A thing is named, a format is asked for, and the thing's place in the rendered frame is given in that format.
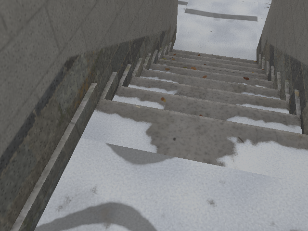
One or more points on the stairs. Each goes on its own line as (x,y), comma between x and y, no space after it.
(213,86)

